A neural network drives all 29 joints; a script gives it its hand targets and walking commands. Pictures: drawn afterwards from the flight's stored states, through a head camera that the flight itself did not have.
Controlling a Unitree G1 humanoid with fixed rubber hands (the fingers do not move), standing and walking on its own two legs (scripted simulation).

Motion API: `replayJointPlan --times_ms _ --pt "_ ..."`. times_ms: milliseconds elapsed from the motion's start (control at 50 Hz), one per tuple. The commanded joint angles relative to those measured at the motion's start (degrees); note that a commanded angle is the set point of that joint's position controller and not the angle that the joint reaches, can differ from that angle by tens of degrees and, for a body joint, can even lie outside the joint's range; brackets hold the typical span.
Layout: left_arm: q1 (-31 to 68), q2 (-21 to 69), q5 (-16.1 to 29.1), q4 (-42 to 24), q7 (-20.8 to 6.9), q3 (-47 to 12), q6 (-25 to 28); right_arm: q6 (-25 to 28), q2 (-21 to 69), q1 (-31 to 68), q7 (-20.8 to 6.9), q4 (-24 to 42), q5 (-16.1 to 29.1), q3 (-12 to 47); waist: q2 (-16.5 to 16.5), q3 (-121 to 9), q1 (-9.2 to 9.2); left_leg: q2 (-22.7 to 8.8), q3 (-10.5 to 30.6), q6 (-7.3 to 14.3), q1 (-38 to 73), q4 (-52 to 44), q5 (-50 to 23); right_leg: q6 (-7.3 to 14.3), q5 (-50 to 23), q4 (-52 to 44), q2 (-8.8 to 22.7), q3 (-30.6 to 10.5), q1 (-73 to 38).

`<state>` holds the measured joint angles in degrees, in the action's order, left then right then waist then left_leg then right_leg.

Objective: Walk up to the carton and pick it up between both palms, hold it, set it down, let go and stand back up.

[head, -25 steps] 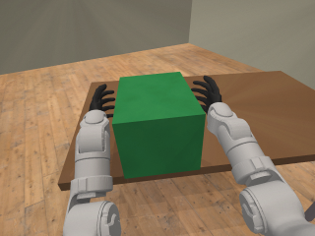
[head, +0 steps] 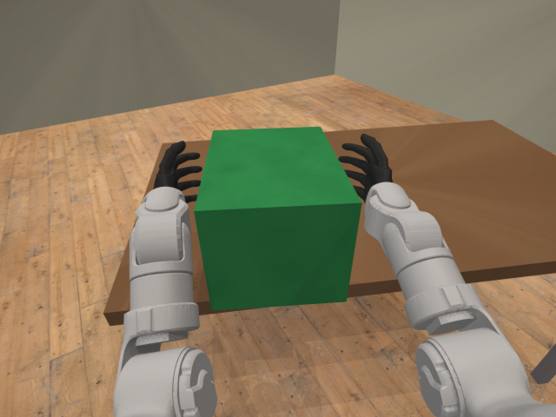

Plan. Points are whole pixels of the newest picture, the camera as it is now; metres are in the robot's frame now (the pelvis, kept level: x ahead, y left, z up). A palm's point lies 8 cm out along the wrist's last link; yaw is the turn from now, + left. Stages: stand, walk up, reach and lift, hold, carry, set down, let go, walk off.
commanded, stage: hold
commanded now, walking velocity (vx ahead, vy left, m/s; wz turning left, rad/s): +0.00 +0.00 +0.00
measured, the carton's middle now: (272, 207) +0.42 +0.00 +0.15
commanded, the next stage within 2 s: none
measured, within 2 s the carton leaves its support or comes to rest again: neither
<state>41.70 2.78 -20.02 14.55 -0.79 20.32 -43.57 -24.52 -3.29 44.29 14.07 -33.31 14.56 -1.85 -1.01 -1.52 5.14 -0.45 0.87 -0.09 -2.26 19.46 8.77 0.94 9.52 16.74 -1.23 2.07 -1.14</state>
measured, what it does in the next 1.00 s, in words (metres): stands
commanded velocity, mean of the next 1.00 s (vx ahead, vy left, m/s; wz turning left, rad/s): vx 0.00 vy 0.00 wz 0.00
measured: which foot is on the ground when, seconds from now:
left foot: down 0.00-1.00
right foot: down 0.00-1.00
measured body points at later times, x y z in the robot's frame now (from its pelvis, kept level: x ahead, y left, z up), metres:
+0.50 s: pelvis +0.01 +0.01 +0.00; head -0.04 +0.03 +0.45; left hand +0.41 +0.17 +0.21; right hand +0.42 -0.12 +0.22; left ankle +0.03 +0.12 -0.75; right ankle +0.01 -0.11 -0.75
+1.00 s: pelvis +0.03 +0.00 +0.00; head -0.04 +0.02 +0.44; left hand +0.38 +0.17 +0.22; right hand +0.39 -0.13 +0.21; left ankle +0.03 +0.12 -0.75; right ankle +0.01 -0.11 -0.75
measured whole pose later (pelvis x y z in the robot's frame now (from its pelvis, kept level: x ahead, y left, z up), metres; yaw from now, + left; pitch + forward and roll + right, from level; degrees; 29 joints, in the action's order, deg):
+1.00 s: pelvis +0.03 +0.00 +0.00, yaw +1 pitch -9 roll -1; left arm 33.5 3.3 -18.8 0.9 -2.2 18.9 -47.6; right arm -26.0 -3.2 39.3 17.2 -25.1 18.5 3.8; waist -1.9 -1.0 5.6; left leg 0.3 2.9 -0.3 0.5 20.3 11.7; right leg 0.7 12.2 16.6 -0.9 2.6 -4.7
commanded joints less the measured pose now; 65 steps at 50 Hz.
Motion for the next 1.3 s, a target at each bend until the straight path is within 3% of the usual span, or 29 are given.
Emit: replayJointPlan --times_ms 0,60,100,160,220,280,380,420,440,460,500,540,600,660,720,760,820,880,920,960,980,1020,1040,1100,1180,1200,1220,1280 --pt "40.25 28.93 8.13 1.49 -8.46 -20.3 4.57 3.93 36.39 51.14 -7.18 8.93 2.83 16.93 -1.31 -13.79 -4.11 2.38 -2.73 1.63 3.35 -4.32 -1.23 -3.9 1.51 -5.01 -0.31 1.06 2.23" --pt "41.94 28.76 8.37 3.55 -9.21 -18.83 5.57 4.54 37.55 51.98 -7.49 8.19 1.77 15.87 -2.48 -15.54 -4.35 2.79 -3.06 2.53 1.98 -4.33 0.76 -3.59 3.48 -5.56 0.5 0.3 2.26" --pt "44.45 29.59 9.47 2.34 -9.3 -20.25 6.71 5.29 38.46 53.2 -7.4 8.86 1.65 15.35 -0.54 -19.17 -3.75 3.29 -3.0 2.34 2.89 -3.44 -0.59 -3.53 2.25 -5.35 0.75 -0.33 2.66" --pt "46.52 29.98 10.98 2.83 -8.97 -22.35 7.5 5.63 37.77 52.89 -6.93 6.87 1.04 12.78 1.84 -20.46 -1.06 2.99 -2.81 1.52 4.14 -2.59 -1.66 -3.26 0.36 -4.93 0.54 0.29 3.1" --pt "47.68 29.9 11.43 6.16 -9.04 -22.5 7.98 5.69 36.52 53.51 -7.1 4.35 -0.22 10.06 3.24 -18.73 0.12 2.86 -2.38 0.67 1.75 -2.85 1.65 -3.06 4.21 -5.3 0.59 0.47 4.12" --pt "46.03 31.48 11.87 6.66 -8.49 -23.6 8.42 6.6 34.73 53.05 -7.48 4.5 -1.32 7.82 5.15 -20.55 1.55 2.12 -1.28 -0.3 2.34 -3.06 1.42 -2.67 2.97 -4.57 0.16 0.77 3.81" --pt "47.03 34.05 14.17 0.73 -5.68 -28.16 9.38 7.68 32.21 53.47 -8.14 6.59 0.85 9.94 8.35 -27.06 3.16 0.81 0.81 -3.5 8.63 0.96 -13.45 -2.21 -6.33 -2.18 -1.69 2.19 2.88" --pt "43.27 33.79 14.06 -2.27 -5.16 -28.64 9.02 7.21 32.15 48.83 -8.07 6.99 2.78 12.71 7.85 -27.2 2.98 0.84 1.3 -4.08 11.16 2.6 -20.1 -2.61 -11.3 -1.52 -2.12 2.03 1.83" --pt "44.37 32.65 13.4 0.23 -5.03 -27.38 8.74 6.87 30.29 50.3 -8.32 5.23 2.56 11.56 8.47 -25.04 2.8 0.54 1.56 -4.69 10.48 2.89 -21.05 -2.65 -10.44 -1.69 -1.75 1.77 2.99" --pt "40.55 34.02 13.12 -2.96 -4.72 -28.57 8.19 6.81 30.73 47.84 -8.27 7.57 4.19 13.94 8.58 -26.22 2.35 0.31 2.08 -5.47 12.69 3.64 -25.72 -2.69 -13.64 -1.41 -2.27 1.64 1.51" --pt "41.18 31.7 12.5 -0.56 -4.67 -26.17 7.58 6.24 29.01 49.6 -8.5 6.71 4.84 13.74 6.39 -23.9 1.12 0.27 2.58 -5.08 10.97 3.81 -26.66 -3.28 -12.89 -1.81 -1.61 1.2 2.62" --pt "36.31 32.52 12.29 -3.68 -4.67 -27.2 6.36 5.98 29.27 45.92 -8.06 9.57 6.89 17.26 5.46 -24.02 0.76 -0.11 2.58 -5.41 13.62 4.59 -33.73 -3.61 -17.41 -1.66 -2.22 0.76 0.6" --pt "34.29 32.04 12.48 -8.26 -4.57 -27.55 5.45 5.56 30.43 46.19 -7.51 15.44 9.75 20.92 4.12 -25.27 -0.18 0.28 2.92 -4.47 14.45 5.74 -38.2 -4.14 -21.36 -0.41 -2.32 0.59 -1.4" --pt "35.35 30.9 13.0 -12.57 -4.63 -28.46 4.57 4.74 31.48 47.44 -6.85 19.6 10.97 23.14 2.46 -25.41 -1.08 1.27 2.96 -3.43 13.87 5.44 -36.07 -4.66 -23.28 0.05 -2.31 0.36 -1.7" --pt "29.59 29.64 13.33 -19.41 -5.2 -29.62 3.07 3.44 32.53 40.91 -5.14 26.11 12.4 26.24 1.12 -25.6 -0.34 2.23 3.01 -2.35 14.83 5.56 -40.68 -5.44 -30.95 1.37 -2.42 -0.49 -4.58" --pt "29.75 28.65 12.49 -20.2 -5.94 -28.85 2.01 2.3 32.96 39.77 -4.63 25.1 12.3 26.19 0.34 -22.37 -0.99 3.07 2.08 -2.04 13.78 4.37 -36.35 -5.4 -30.96 0.36 -2.46 -0.11 -4.37" --pt "27.02 27.66 11.93 -23.49 -7.47 -29.68 0.54 1.38 32.61 36.74 -3.48 29.23 11.71 26.69 0.29 -22.08 0.24 3.65 1.46 -1.95 14.35 3.5 -34.43 -5.98 -33.72 0.78 -2.16 -0.13 -6.07" --pt "27.04 27.5 10.86 -21.48 -9.41 -28.77 -0.38 0.54 31.78 36.4 -2.42 29.16 10.21 25.09 0.73 -18.49 1.28 4.24 0.7 -2.28 12.45 2.03 -28.72 -6.15 -32.69 0.27 -1.67 0.17 -6.14" --pt "33.59 27.23 11.24 -18.11 -10.03 -29.11 0.48 0.97 31.13 42.26 -3.12 26.43 8.25 22.1 3.02 -17.68 1.7 3.47 0.33 -2.8 10.47 1.21 -23.12 -5.59 -25.08 0.75 -1.43 0.92 -3.08" --pt "31.25 28.41 10.73 -16.91 -10.4 -29.71 0.32 0.9 31.27 39.25 -3.3 25.19 7.58 21.28 3.04 -15.96 2.47 3.11 0.25 -3.15 11.32 0.97 -21.17 -5.03 -21.65 -0.81 -1.58 0.63 -2.06" --pt "36.01 27.07 10.29 -10.88 -10.7 -27.43 0.82 0.94 29.95 44.79 -4.14 21.83 5.43 17.69 3.09 -13.8 1.72 2.88 -0.2 -3.01 8.23 -0.26 -14.28 -4.63 -13.5 -1.53 -1.38 1.56 0.67" --pt "33.13 30.23 10.31 -12.08 -10.92 -29.5 0.98 1.56 31.77 41.82 -4.39 22.24 5.19 18.41 3.27 -15.84 2.81 2.29 -0.59 -3.29 9.86 -0.13 -14.92 -3.92 -12.97 -1.78 -1.76 1.6 0.52" --pt "35.85 29.69 10.38 -8.69 -10.91 -28.4 1.48 1.78 30.66 44.91 -4.93 20.29 4.02 16.37 4.38 -14.72 2.63 2.08 -0.54 -3.22 7.73 -0.58 -12.62 -3.44 -9.71 -2.11 -1.55 1.77 1.33" --pt "39.41 30.0 9.58 -2.43 -10.49 -25.24 3.2 2.61 31.87 49.07 -6.3 14.37 1.9 13.98 3.12 -14.3 0.9 1.84 -1.12 -2.05 4.77 -2.64 -3.43 -3.04 -0.9 -3.13 -1.27 2.17 2.27" --pt "41.77 29.76 8.35 2.96 -9.71 -21.08 5.66 4.52 34.65 52.73 -7.78 10.68 -0.17 13.62 -0.18 -17.58 -2.17 2.15 -2.06 0.68 2.02 -4.09 1.38 -3.18 3.4 -4.39 -0.04 1.05 2.34" --pt "42.36 30.12 8.28 4.68 -9.48 -20.26 6.12 5.2 35.0 54.96 -8.1 10.56 -0.51 13.39 -0.29 -18.3 -3.14 2.0 -2.15 0.99 1.4 -4.32 1.66 -3.27 3.91 -4.17 -0.08 1.42 2.44" --pt "42.19 30.81 8.78 3.24 -9.05 -20.6 6.61 5.74 35.77 54.01 -8.31 10.52 -0.36 14.2 0.02 -20.02 -2.84 2.11 -2.64 1.27 2.71 -4.02 -0.46 -3.29 1.92 -3.8 -0.36 1.41 1.5" --pt "43.92 29.3 8.98 4.49 -8.59 -18.9 7.39 6.2 36.16 55.72 -8.41 8.03 0.42 14.52 -0.77 -20.6 -4.22 2.67 -3.25 1.57 3.42 -3.27 -2.09 -3.62 0.0 -4.0 -0.14 1.04 0.81"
